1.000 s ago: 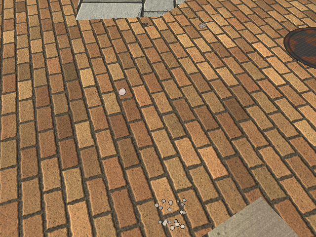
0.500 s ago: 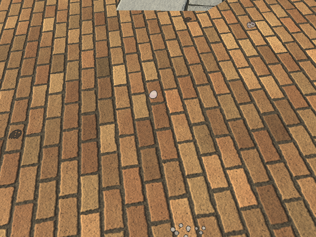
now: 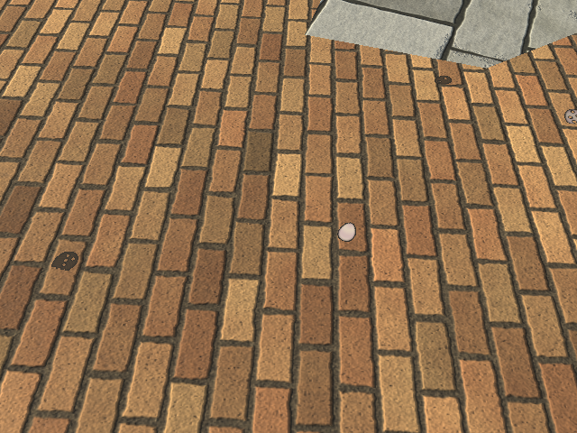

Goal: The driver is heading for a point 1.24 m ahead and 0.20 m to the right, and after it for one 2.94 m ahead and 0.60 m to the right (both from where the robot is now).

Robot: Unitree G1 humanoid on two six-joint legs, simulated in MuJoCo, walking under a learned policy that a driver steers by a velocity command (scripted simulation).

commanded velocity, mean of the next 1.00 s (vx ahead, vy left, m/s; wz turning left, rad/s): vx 0.50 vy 0.00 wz -0.02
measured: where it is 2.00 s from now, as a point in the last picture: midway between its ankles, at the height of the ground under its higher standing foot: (328, 235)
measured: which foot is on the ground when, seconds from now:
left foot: down 0.00-0.26, up 0.28-0.76, down 0.78-1.00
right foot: up 0.00-0.22, down 0.24-0.80, up 0.82-1.00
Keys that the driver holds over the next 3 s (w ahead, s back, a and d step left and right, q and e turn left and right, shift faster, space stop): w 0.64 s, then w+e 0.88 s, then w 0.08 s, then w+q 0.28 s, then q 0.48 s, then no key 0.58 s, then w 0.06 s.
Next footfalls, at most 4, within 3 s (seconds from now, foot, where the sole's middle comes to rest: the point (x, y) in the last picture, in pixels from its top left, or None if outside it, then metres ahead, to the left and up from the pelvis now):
0.24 right None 0.32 -0.13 -0.78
0.78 left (248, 380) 0.60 0.08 -0.78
1.32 right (333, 290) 0.84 -0.15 -0.78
1.90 left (318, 189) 1.20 -0.14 -0.78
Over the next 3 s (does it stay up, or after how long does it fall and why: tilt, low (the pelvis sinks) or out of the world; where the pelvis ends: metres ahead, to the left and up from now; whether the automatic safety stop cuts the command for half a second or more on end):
stays up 1.18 -0.23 0.00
